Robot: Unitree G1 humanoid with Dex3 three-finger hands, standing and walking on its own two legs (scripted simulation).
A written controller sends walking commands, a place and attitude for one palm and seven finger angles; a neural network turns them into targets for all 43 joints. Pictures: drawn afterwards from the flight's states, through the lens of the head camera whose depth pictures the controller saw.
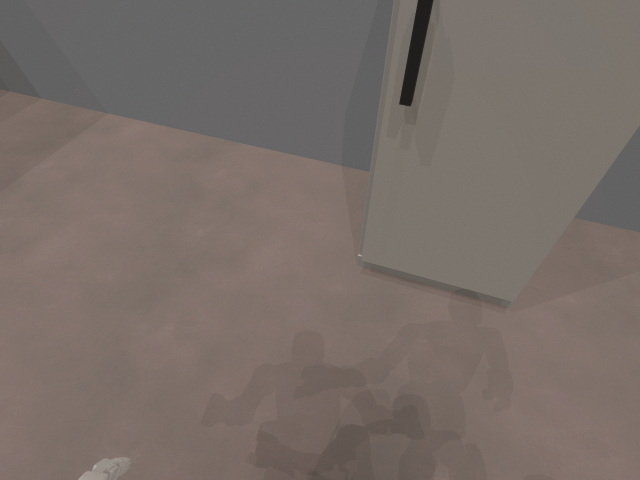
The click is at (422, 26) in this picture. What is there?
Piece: fridge door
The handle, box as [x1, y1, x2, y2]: [399, 0, 432, 105]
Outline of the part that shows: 432,0 418,0 399,102 400,104 410,105 412,100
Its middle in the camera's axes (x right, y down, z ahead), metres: +0.21 -0.43 +0.84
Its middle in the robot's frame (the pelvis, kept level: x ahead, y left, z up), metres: +0.94 -0.16 +0.14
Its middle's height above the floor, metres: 0.91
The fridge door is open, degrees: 0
